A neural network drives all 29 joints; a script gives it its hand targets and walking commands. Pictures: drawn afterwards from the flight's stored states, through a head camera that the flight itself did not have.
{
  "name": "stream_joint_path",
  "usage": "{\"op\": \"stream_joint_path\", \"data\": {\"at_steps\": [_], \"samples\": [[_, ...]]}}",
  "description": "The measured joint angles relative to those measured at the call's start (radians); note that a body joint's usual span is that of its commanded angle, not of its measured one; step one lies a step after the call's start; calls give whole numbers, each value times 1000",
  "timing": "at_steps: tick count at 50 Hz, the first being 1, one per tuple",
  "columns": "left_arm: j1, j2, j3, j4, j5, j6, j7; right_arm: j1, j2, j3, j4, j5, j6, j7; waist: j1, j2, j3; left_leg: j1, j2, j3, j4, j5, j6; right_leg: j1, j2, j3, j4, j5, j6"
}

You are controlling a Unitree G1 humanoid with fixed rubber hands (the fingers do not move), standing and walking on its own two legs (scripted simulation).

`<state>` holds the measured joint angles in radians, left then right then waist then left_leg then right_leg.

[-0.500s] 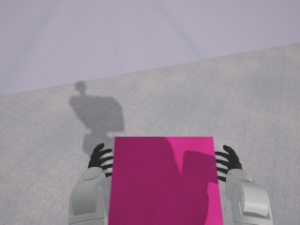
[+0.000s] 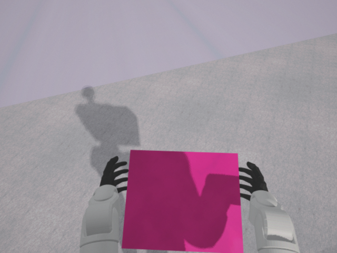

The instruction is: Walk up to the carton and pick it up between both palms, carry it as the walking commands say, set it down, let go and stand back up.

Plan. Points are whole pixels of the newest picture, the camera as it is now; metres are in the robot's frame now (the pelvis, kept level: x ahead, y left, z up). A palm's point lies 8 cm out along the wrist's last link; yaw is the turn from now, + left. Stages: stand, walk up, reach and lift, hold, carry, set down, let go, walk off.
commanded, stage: carry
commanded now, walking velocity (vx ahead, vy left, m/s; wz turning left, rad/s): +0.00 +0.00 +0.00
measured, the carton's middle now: (181, 196) +0.31 +0.01 -0.07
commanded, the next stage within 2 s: none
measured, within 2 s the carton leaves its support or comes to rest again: neither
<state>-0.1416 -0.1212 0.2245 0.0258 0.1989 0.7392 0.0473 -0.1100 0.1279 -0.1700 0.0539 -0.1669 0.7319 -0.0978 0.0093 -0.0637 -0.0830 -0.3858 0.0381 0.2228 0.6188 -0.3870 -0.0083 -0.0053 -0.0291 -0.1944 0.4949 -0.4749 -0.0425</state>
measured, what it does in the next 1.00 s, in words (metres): steps on the spot: right foot, then left foot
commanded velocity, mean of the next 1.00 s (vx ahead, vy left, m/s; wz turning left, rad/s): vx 0.00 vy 0.00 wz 0.00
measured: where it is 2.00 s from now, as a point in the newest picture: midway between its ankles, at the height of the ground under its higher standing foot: outside the picture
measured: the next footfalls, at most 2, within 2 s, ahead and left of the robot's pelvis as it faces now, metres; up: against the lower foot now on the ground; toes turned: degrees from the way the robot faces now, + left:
right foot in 0.22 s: +0.08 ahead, -0.15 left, +0.00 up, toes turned -2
left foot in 0.54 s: +0.04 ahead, +0.04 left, +0.00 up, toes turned +10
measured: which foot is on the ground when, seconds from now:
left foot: down 0.00-0.24, up 0.26-0.52, down 0.54-1.00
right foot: down 0.00-0.10, up 0.12-0.20, down 0.22-1.00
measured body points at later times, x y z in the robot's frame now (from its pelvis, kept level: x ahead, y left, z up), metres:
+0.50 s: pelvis +0.04 -0.09 +0.01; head +0.07 -0.10 +0.46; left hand +0.32 +0.10 +0.02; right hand +0.34 -0.25 +0.02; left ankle +0.00 +0.04 -0.72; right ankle +0.04 -0.15 -0.73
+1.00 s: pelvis +0.04 -0.08 +0.01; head +0.04 -0.09 +0.46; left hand +0.31 +0.12 +0.03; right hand +0.33 -0.23 +0.02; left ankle +0.00 +0.03 -0.73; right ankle +0.04 -0.15 -0.73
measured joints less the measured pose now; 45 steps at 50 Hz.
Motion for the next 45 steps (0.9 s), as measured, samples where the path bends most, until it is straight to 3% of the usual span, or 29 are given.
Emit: {"op": "stream_joint_path", "data": {"at_steps": [2,3,4,5,6,8,10,11,12,13,15,17,23,27,30,34,42,45], "samples": [[18,-9,-9,-17,-13,-13,2,26,-1,-1,-33,2,-9,3,-12,-21,7,21,-40,36,-39,57,15,3,-17,-11,67,-65,6],[34,-8,-8,-13,-17,-23,2,31,-1,4,-27,5,-11,1,-11,-29,7,34,-43,36,-47,156,31,-4,-23,-7,122,-87,17],[62,-3,-2,-17,-21,-29,4,34,-1,19,-19,15,-7,-1,-12,-40,7,46,-38,46,-33,171,32,-33,-33,12,216,-85,41],[85,5,11,-7,-20,-37,4,26,0,34,5,16,-5,3,-18,-39,7,60,-26,51,-19,139,26,-94,-29,53,355,-4,77],[97,15,19,14,-27,-40,-9,10,0,47,30,12,-5,8,-29,-26,12,66,-10,45,-2,108,25,-170,-2,109,507,-53,94],[89,35,23,59,-36,-33,-17,-23,3,46,66,-8,-9,2,-52,16,31,58,19,3,34,83,33,-308,39,197,674,-242,72],[60,41,5,83,-33,-30,-19,-37,4,25,65,-22,-21,-4,-65,54,64,62,44,-42,40,69,-8,-370,22,236,511,-251,19],[44,43,-7,83,-35,-32,-16,-39,4,12,60,-21,-32,-6,-64,62,82,63,55,-55,50,63,-38,-373,5,251,349,-152,6],[42,39,-19,47,-47,-25,-4,-28,1,9,24,-3,-34,-13,-59,71,106,63,71,-68,75,51,-58,-363,-7,224,267,68,16],[49,25,-25,16,-51,-29,2,-6,-5,10,-8,10,-42,-14,-60,86,117,60,84,-92,99,26,-63,-345,0,193,249,135,11],[68,-10,-23,-3,-46,-46,10,27,-17,6,-21,30,-53,7,-56,92,93,35,68,-139,151,-99,-56,-334,8,169,223,48,13],[82,-8,-42,7,-34,-45,12,34,-22,-4,-13,36,-42,15,-55,100,73,21,39,-168,206,-152,-51,-334,16,153,185,103,-7],[47,-6,-27,55,-16,-62,11,-9,-42,2,38,23,-52,25,-45,56,44,62,-26,-125,26,-57,-38,-313,15,121,47,182,-30],[66,-3,-21,-23,-43,-79,12,-16,-19,-6,-3,43,-78,27,-39,63,35,136,-14,-129,-146,109,-12,-313,60,89,35,182,-44],[43,21,7,75,-20,-121,-9,-30,2,-16,93,2,-124,39,-25,22,-3,152,-16,-135,-146,90,-5,-293,58,82,32,170,-48],[58,61,-23,137,-24,-107,-13,-25,-17,7,170,-17,-118,48,-6,42,-49,164,11,-143,-109,53,-12,-249,84,72,-2,175,-54],[5,56,-24,220,-30,-103,-21,-16,-42,-4,207,-25,-98,37,5,91,-42,153,11,-155,-82,43,-7,-244,79,58,1,179,-45],[17,47,-26,160,-56,-97,-7,-11,-43,4,144,-3,-79,25,-5,91,-15,141,5,-154,-86,54,-2,-257,73,57,0,189,-42]]}}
